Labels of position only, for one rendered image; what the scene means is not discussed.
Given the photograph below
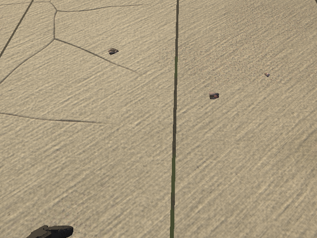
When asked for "robot left hand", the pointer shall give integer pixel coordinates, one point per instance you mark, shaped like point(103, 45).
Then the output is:
point(60, 231)

